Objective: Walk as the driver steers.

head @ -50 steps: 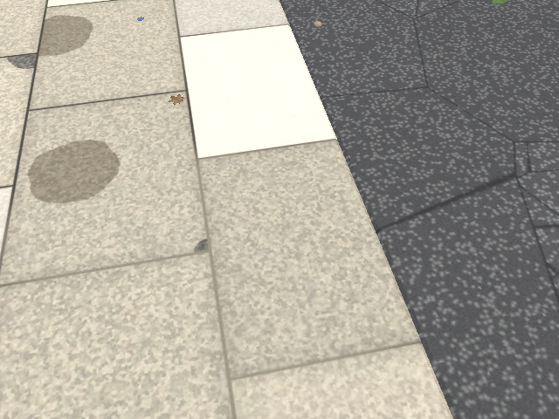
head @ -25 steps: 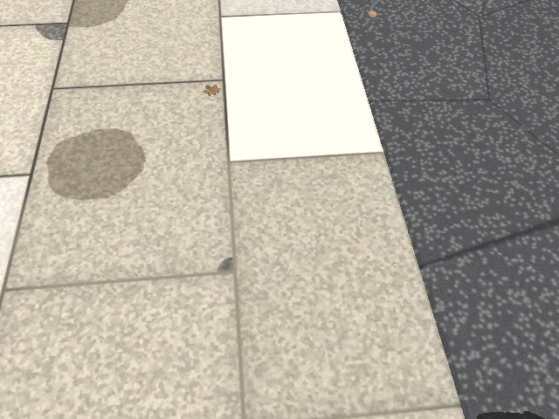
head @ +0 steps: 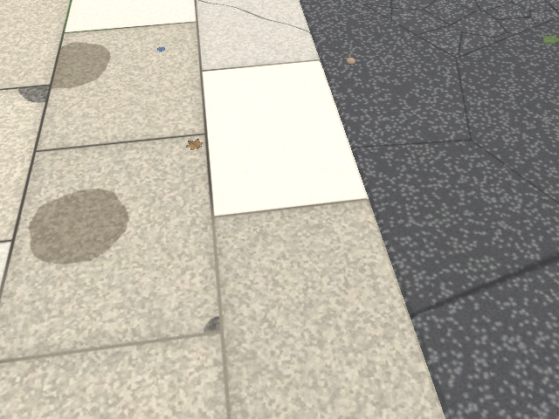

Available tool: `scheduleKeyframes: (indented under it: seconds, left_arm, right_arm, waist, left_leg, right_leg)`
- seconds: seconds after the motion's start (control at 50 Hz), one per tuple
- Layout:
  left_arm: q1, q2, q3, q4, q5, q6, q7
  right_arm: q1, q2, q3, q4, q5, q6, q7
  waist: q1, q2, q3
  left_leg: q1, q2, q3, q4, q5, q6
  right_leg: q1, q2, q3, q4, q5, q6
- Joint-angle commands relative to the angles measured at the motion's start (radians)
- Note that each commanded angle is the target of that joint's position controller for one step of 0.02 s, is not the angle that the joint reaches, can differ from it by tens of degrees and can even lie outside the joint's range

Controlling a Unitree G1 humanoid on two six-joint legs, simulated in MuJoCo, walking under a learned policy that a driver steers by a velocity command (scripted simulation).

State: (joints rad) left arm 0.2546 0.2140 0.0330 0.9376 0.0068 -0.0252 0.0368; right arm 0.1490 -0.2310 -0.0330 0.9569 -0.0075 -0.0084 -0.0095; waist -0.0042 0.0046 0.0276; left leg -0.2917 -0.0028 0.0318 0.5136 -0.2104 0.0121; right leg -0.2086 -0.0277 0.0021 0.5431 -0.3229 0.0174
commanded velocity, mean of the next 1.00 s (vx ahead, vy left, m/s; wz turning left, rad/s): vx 0.05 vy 0.00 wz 0.00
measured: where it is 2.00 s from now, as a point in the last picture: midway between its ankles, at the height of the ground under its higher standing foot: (292, 388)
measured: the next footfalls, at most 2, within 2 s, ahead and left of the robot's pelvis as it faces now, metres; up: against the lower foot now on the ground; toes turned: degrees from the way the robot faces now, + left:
right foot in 1.50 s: +0.47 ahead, -0.12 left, +0.00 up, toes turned -2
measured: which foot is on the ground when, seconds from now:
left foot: down 0.00-1.00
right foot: down 0.00-1.00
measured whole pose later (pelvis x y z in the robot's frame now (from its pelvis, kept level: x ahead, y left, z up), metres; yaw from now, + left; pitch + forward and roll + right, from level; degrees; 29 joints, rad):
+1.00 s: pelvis +0.05 +0.01 -0.01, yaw +1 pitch +0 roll +0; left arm 0.40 0.20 0.04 1.10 -0.03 -0.06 0.03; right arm 0.24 -0.21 -0.05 1.10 0.03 -0.06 -0.01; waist 0.01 -0.01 -0.01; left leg -0.30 -0.01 0.04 0.68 -0.42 0.07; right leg -0.15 -0.03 0.00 0.57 -0.42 -0.02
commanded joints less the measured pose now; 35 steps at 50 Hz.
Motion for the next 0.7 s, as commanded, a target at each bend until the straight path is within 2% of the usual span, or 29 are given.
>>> scheduleKeyframes:
  seconds: [0.02, 0.22, 0.7]
  left_arm:
    - [0.035, 0.125, 0.025, -0.019, -0.003, -0.007, 0.003]
    - [0.016, 0.109, 0.021, 0.033, -0.004, 0.007, 0.001]
    - [0.054, 0.077, 0.003, 0.134, -0.001, 0.011, 0.011]
  right_arm:
    - [-0.026, -0.093, -0.019, -0.03, 0.005, -0.008, -0.004]
    - [-0.026, -0.106, -0.022, 0.032, 0.01, 0.011, -0.02]
    - [-0.014, -0.086, -0.019, 0.116, 0.009, 0.019, -0.029]
  waist:
    - [0.009, -0.009, -0.062]
    - [0.004, -0.007, -0.047]
    - [0.002, -0.004, 0.008]
  left_leg:
    - [0.102, 0.042, -0.046, -0.037, 0.214, 0.035]
    - [0.133, 0.047, -0.047, -0.027, 0.264, 0.033]
    - [0.119, 0.038, -0.047, -0.076, 0.125, 0.024]
  right_leg:
    - [-0.026, -0.037, 0.037, -0.094, 0.227, -0.029]
    - [-0.005, -0.021, 0.016, -0.102, 0.282, -0.028]
    - [-0.033, -0.005, -0.007, -0.153, 0.12, -0.019]
Keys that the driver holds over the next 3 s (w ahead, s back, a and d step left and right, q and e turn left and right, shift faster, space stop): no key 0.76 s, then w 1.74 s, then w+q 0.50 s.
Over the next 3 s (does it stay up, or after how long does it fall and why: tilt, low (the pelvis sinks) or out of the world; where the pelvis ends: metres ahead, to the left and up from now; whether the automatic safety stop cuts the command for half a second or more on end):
stays up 1.12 0.00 0.01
